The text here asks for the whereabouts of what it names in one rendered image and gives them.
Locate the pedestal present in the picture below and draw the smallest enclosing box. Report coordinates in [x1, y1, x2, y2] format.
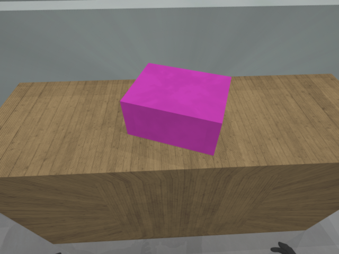
[0, 74, 339, 244]

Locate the robot right hand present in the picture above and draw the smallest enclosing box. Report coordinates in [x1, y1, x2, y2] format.
[271, 242, 296, 254]

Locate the carton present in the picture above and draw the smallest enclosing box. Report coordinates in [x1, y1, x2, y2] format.
[120, 63, 231, 156]

